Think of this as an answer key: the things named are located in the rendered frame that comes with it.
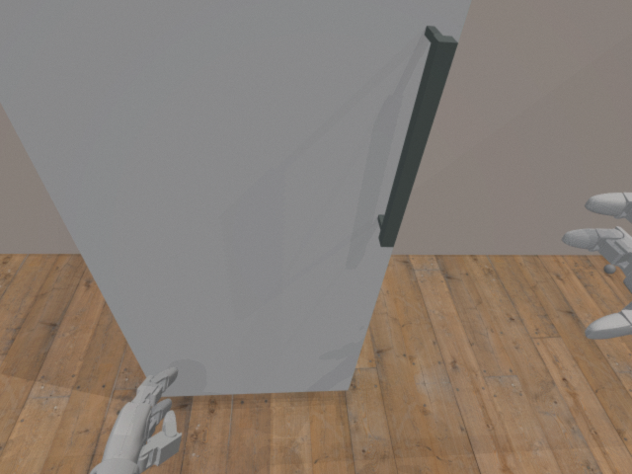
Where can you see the right robot hand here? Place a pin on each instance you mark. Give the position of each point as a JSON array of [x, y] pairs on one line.
[[616, 246]]

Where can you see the fridge door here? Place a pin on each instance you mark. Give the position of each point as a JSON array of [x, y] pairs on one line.
[[220, 166]]

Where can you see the left robot hand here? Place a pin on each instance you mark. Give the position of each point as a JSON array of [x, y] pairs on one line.
[[136, 423]]

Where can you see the handle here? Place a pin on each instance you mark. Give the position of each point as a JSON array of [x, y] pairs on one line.
[[435, 73]]

